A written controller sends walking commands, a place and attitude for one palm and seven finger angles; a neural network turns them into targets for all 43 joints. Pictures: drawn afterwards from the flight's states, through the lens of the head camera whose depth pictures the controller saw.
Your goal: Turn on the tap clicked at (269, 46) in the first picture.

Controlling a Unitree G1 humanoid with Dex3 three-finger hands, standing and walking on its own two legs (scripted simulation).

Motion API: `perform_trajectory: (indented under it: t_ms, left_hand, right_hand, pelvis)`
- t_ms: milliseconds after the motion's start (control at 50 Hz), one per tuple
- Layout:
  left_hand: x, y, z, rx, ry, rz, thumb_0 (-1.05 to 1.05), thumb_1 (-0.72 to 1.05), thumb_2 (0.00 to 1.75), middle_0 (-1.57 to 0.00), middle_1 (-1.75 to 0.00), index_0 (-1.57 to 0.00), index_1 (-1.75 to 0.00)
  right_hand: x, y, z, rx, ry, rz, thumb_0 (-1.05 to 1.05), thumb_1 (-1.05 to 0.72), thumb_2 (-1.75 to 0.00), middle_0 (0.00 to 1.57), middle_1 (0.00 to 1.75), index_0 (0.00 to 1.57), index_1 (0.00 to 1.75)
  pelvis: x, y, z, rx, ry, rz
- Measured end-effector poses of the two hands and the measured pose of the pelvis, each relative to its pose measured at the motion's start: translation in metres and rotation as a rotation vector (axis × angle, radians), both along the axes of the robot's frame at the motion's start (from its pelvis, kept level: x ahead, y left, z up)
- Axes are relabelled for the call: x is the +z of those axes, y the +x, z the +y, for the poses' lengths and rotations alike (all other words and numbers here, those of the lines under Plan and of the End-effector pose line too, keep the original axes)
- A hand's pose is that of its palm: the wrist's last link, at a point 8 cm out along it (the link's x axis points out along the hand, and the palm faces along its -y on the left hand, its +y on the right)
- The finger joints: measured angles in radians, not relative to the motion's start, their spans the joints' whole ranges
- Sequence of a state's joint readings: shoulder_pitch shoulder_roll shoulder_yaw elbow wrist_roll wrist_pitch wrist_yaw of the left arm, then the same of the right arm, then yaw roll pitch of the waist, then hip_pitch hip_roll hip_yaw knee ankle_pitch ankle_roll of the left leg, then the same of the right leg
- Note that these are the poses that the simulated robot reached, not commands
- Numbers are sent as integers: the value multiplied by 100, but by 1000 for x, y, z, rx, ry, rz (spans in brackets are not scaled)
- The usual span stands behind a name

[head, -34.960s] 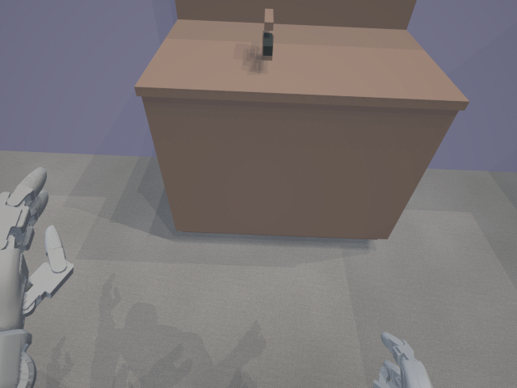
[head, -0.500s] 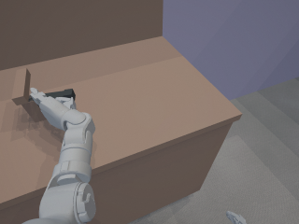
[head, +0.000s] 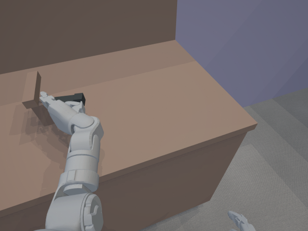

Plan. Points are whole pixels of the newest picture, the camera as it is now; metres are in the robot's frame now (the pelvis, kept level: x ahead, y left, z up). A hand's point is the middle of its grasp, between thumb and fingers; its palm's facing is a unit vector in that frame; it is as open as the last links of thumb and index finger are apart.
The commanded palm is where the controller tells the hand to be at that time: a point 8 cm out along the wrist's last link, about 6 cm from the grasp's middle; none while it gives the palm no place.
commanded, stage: lift the hand up off the lever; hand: left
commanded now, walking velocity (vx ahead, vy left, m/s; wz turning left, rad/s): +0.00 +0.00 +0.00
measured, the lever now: (79, 99) +0.45 +0.25 +0.11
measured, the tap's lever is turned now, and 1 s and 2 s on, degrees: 78 78 78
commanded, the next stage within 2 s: draw the hand back beside the body in 1.26 s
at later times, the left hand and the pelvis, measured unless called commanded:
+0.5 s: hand (80, 100) +0.40 +0.22 +0.16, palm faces +0.85 -0.52 -0.07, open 7.8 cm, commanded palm +0.34 +0.23 +0.16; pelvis +0.00 -0.01 +0.00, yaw +1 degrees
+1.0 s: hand (80, 92) +0.40 +0.21 +0.18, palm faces +0.84 -0.54 -0.05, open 7.8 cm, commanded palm +0.34 +0.23 +0.18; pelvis -0.01 -0.02 +0.01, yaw +0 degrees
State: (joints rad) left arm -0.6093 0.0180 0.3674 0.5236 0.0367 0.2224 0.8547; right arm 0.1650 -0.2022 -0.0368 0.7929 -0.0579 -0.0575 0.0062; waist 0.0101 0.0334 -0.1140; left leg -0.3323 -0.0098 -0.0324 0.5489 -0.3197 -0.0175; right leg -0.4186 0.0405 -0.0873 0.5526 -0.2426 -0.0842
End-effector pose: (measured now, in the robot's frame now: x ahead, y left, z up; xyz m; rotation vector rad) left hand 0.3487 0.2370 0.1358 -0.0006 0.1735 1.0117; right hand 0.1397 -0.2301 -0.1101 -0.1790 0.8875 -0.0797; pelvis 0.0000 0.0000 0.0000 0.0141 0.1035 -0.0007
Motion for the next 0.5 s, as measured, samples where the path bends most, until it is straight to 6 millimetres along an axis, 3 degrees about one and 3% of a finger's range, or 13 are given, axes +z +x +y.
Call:
perform_trajectory:
  t_ms: [340,500]
  left_hand:
    - [7,-8,-4,11,-4,15,1,90,90,-16,-15,-15,-16]
    - [27,-9,-10,17,22,-26,1,90,90,-13,-14,-15,-15]
  right_hand:
    - [7,15,-7,16,-7,-52,1,-91,-90,20,30,20,30]
    - [6,18,-6,20,10,-63,1,-91,-90,20,30,20,30]
  pelvis:
    - [1,-3,-7,5,2,-23]
    - [2,-4,-12,9,7,-32]
